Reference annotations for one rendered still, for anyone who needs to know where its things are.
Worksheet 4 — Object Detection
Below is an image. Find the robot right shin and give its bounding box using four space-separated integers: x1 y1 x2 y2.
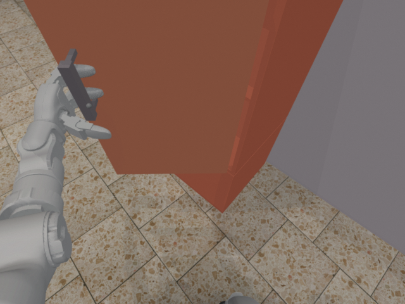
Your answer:
227 292 243 301

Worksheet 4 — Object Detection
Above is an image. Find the left robot upper arm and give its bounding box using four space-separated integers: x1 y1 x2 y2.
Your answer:
0 210 72 304

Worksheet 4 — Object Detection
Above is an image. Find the handle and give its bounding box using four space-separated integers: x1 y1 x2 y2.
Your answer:
57 49 98 121

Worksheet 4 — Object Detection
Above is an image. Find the cupboard door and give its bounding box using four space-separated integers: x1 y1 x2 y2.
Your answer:
24 0 269 174

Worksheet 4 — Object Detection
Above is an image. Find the left robot hand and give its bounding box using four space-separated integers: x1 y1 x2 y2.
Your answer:
34 64 111 140

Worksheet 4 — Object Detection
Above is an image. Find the left robot forearm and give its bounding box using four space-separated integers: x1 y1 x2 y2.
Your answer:
0 120 66 220

